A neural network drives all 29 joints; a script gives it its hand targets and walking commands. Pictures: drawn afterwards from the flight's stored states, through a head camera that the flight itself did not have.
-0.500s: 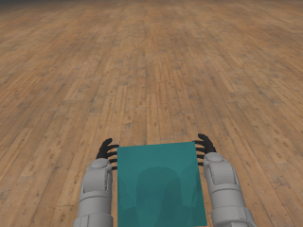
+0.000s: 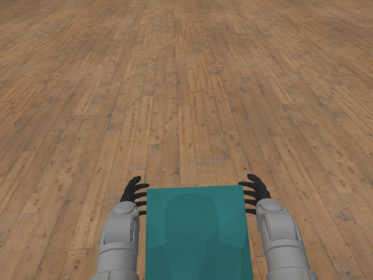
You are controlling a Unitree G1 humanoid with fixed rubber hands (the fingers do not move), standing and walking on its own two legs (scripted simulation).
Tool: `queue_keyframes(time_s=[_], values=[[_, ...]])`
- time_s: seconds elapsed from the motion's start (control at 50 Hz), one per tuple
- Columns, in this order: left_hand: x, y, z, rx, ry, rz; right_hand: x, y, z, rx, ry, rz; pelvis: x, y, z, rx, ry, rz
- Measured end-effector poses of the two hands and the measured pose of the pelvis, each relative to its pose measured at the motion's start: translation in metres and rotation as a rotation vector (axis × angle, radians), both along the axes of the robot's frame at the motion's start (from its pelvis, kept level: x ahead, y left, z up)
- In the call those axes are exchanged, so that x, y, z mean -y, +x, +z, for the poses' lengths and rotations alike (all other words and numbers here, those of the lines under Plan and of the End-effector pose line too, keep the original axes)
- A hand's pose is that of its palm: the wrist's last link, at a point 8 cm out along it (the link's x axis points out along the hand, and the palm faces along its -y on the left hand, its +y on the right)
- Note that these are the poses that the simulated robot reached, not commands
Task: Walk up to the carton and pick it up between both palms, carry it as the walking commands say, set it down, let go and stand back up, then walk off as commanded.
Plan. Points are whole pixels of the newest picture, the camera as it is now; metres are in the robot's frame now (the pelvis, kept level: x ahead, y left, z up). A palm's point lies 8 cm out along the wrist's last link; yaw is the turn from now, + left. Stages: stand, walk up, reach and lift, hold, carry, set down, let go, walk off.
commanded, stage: set down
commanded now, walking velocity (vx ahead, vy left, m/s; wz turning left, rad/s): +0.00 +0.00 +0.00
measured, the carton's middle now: (195, 232) +0.28 +0.01 -0.09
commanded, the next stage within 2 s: none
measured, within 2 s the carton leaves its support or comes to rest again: neither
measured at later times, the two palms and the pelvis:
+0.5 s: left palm (137, 220) +0.29 +0.15 -0.05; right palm (255, 214) +0.30 -0.14 -0.05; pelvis -0.03 -0.01 -0.03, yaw +0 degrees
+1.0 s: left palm (145, 226) +0.32 +0.15 -0.15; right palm (246, 219) +0.34 -0.14 -0.15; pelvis -0.05 -0.01 -0.09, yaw +0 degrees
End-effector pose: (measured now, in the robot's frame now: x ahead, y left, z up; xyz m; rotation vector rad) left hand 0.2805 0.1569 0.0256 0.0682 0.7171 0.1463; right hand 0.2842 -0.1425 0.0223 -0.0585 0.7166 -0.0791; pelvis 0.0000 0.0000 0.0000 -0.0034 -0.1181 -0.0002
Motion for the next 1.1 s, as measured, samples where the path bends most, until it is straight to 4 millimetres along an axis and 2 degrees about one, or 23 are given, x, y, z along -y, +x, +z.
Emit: queue_keyframes(time_s=[0.1,0.32,0.5,0.78,1.1], values=[[0.000,-0.003,-0.017,-0.019,-0.014,0.013,0.000,0.001,-0.015,-0.017,-0.007,0.006,0.003,-0.004,-0.003,-0.032,0.003,-0.008],[0.003,0.003,-0.042,-0.010,-0.023,0.045,0.001,0.013,-0.039,-0.007,-0.004,-0.011,0.009,-0.016,-0.012,-0.132,0.006,-0.006],[0.005,0.008,-0.072,0.004,-0.031,0.076,0.000,0.018,-0.071,0.006,0.006,-0.042,0.011,-0.030,-0.027,-0.252,0.008,-0.006],[0.004,0.025,-0.131,0.013,-0.052,0.087,-0.001,0.038,-0.127,0.017,0.009,-0.044,0.012,-0.050,-0.062,-0.460,0.010,-0.004],[0.003,0.049,-0.192,0.021,-0.063,0.099,-0.002,0.062,-0.189,0.024,0.024,-0.057,0.009,-0.050,-0.111,-0.672,0.011,-0.006]])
